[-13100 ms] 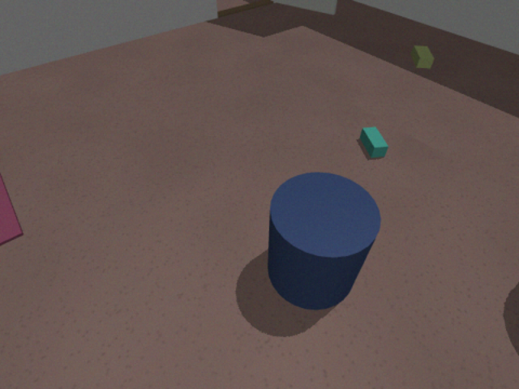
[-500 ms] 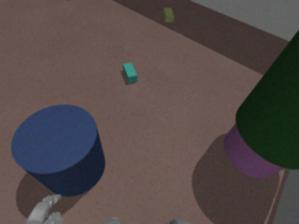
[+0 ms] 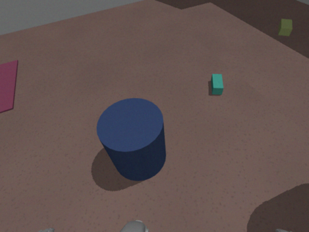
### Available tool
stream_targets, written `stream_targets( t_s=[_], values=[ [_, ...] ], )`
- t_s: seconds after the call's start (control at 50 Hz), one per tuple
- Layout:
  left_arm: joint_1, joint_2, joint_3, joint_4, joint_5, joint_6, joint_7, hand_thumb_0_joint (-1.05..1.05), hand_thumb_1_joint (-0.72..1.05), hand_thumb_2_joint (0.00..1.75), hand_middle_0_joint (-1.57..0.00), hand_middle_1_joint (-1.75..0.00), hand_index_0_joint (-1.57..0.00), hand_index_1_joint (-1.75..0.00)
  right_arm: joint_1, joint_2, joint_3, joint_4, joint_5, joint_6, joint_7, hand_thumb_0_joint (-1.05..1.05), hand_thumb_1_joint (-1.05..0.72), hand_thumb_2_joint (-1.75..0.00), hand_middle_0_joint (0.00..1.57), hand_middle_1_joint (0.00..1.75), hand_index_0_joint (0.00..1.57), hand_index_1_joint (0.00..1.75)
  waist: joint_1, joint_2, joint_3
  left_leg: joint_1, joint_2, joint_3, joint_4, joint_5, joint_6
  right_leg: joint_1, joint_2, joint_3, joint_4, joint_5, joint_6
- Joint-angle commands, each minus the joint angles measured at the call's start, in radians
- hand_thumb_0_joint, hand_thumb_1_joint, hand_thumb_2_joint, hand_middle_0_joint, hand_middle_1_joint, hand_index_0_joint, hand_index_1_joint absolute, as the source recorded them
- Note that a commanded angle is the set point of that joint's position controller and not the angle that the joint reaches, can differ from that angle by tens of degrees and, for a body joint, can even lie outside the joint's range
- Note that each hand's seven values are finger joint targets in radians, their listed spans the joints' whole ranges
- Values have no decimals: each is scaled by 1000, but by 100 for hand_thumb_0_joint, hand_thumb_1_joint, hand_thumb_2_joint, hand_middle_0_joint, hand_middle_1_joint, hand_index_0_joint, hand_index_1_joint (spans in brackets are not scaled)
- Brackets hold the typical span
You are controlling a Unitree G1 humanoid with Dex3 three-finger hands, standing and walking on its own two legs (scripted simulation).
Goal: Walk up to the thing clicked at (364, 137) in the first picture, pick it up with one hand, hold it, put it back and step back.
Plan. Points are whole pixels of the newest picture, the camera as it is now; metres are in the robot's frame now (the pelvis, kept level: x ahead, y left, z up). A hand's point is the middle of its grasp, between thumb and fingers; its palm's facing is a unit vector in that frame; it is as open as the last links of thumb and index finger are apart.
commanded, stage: walk up
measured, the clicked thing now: (216, 84) +1.46 -0.39 -0.73
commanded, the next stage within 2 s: none
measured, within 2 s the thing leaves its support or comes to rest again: neither
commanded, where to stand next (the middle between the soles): +0.09 +0.05 m, yaw +29 degrees
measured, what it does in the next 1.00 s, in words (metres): steps on the spot, turning left: left foot, then right foot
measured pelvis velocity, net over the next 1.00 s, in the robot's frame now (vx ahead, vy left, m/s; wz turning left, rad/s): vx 0.02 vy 0.02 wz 0.65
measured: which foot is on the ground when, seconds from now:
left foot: up 0.00-0.18, down 0.20-0.60, up 0.62-0.92, down 0.94-1.00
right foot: down 0.00-0.22, up 0.24-0.56, down 0.58-0.94, up 0.96-1.00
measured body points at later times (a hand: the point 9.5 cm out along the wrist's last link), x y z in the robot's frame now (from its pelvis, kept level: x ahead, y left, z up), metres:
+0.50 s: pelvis +0.02 +0.02 -0.01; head +0.04 +0.04 +0.43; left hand -0.01 +0.34 -0.13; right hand +0.21 -0.26 -0.10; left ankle +0.01 +0.14 -0.74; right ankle +0.11 -0.12 -0.71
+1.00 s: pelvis +0.02 +0.02 -0.03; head +0.02 +0.07 +0.42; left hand -0.07 +0.36 -0.14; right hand +0.25 -0.22 -0.11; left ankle -0.02 +0.15 -0.74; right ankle +0.10 -0.10 -0.72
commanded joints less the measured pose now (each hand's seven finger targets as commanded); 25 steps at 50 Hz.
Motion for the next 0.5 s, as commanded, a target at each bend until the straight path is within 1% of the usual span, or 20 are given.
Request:
stream_targets(
  t_s=[0.0,0.02,0.06,0.08,0.1,0.12,0.14,0.16,0.18,0.2,0.22,0.24,0.26,0.28,0.3,0.34,0.38,0.4,0.44,0.48],
  values=[
    [32,275,88,-112,2,-38,8,0,90,90,-20,-30,-20,-30,-69,-139,-49,-86,20,-36,-4,0,-90,-90,20,30,20,30,50,-272,-40,-149,20,64,-178,-47,-18,264,-217,235,-241,41,-157],
    [42,294,92,-113,2,-38,5,0,90,90,-20,-30,-20,-30,-81,-134,-44,-87,20,-41,-5,0,-90,-90,20,30,20,30,55,-274,-43,-112,28,76,-218,-67,-13,252,-240,214,-222,89,-167],
    [45,304,93,-114,-4,-31,-2,0,90,90,-20,-30,-20,-30,-68,-131,-41,-68,22,-52,-9,0,-90,-90,20,30,20,30,50,-260,-56,-12,13,114,-292,-90,-3,208,-241,142,-163,202,-160],
    [28,310,91,-121,-5,-27,-5,0,90,90,-20,-30,-20,-30,-42,-126,-42,-56,26,-56,-12,0,-90,-90,20,30,20,30,34,-264,-73,53,7,130,-328,-82,4,171,-252,115,-135,238,-159],
    [16,306,87,-125,-7,-22,-6,0,90,90,-20,-30,-20,-30,-25,-130,-44,-44,29,-57,-15,0,-90,-90,20,30,20,30,23,-246,-82,105,-2,146,-352,-68,13,130,-256,87,-117,240,-151],
    [-1,309,84,-131,-8,-17,-7,0,90,90,-20,-30,-20,-30,8,-125,-46,-30,33,-60,-18,0,-90,-90,20,30,20,30,-3,-228,-96,173,-14,164,-425,-18,23,101,-259,55,-70,249,-136],
    [-19,299,76,-136,-15,-11,-7,0,90,90,-20,-30,-20,-30,58,-128,-48,-12,33,-66,-22,0,-90,-90,20,30,20,30,-31,-193,-121,270,-32,181,-516,66,32,58,-248,13,6,209,-110],
    [-10,257,58,-138,-16,-4,-5,0,90,90,-20,-30,-20,-30,104,-148,-58,11,28,-72,-33,0,-90,-90,20,30,20,30,-57,-113,-145,382,-44,132,-581,57,55,-19,-204,-18,146,145,-74],
    [22,197,37,-144,-23,2,-4,0,90,90,-20,-30,-20,-30,143,-212,-78,13,18,-78,-46,0,-90,-90,20,30,20,30,-90,61,-159,513,40,-76,-670,-46,116,-194,-137,-33,357,27,-27],
    [26,129,16,-168,-28,6,-9,0,90,90,-20,-30,-20,-30,117,-305,-94,-18,5,-80,-58,0,-90,-90,20,30,20,30,-68,263,-115,547,250,-471,-725,-59,196,-457,10,-18,511,-283,29],
    [2,219,38,-156,-20,12,3,0,90,90,-20,-30,-20,-30,95,-352,-100,-39,18,-79,-60,0,-90,-90,20,30,20,30,-79,170,-97,399,362,-629,-765,-120,310,-415,-12,113,530,-321,25],
    [-43,273,48,-148,-20,6,9,0,90,90,-20,-30,-20,-30,78,-339,-98,-23,29,-73,-60,0,-90,-90,20,30,20,30,-87,156,-28,289,356,-621,-794,-168,341,-365,-42,154,539,-312,19],
    [-26,279,51,-131,-22,2,8,0,90,90,-20,-30,-20,-30,43,-288,-83,-29,29,-71,-63,0,-90,-90,20,30,20,30,-68,105,-8,282,283,-465,-754,-94,300,-355,-45,167,516,-278,12],
    [20,255,52,-102,-24,1,6,0,90,90,-20,-30,-20,-30,10,-243,-60,-34,26,-73,-70,0,-90,-90,20,30,20,30,-44,109,-5,290,218,-348,-709,1,258,-355,-49,181,478,-216,14],
    [71,247,50,-77,-28,4,6,0,90,90,-20,-30,-20,-30,-2,-213,-49,-43,29,-79,-73,0,-90,-90,20,30,20,30,-27,115,-7,293,167,-253,-678,128,222,-339,-42,171,443,-155,14],
    [76,225,48,-62,-25,5,10,0,90,90,-20,-30,-20,-30,28,-216,-45,-35,33,-87,-71,0,-90,-90,20,30,20,30,-34,152,-35,248,142,-234,-647,310,214,-257,-14,141,424,-124,22],
    [66,209,43,-55,-25,3,17,0,90,90,-20,-30,-20,-30,9,-217,-48,-48,24,-83,-69,0,-90,-90,20,30,20,30,-32,167,-36,181,141,-226,-638,341,229,-196,4,125,383,-130,25],
    [64,212,44,-60,-28,1,21,0,90,90,-20,-30,-20,-30,6,-218,-50,-59,19,-78,-67,0,-90,-90,20,30,20,30,-38,169,-37,172,133,-224,-626,360,232,-189,12,122,359,-124,25],
    [67,209,43,-54,-33,-6,29,0,90,90,-20,-30,-20,-30,4,-224,-54,-71,12,-70,-63,0,-90,-90,20,30,20,30,-41,179,-54,144,145,-236,-580,440,246,-125,30,109,299,-114,21],
    [64,200,45,-52,-38,-14,36,0,90,90,-20,-30,-20,-30,-11,-217,-53,-82,12,-60,-61,0,-90,-90,20,30,20,30,-41,165,-80,119,128,-232,-518,499,237,-60,64,92,222,-85,13]
  ],
)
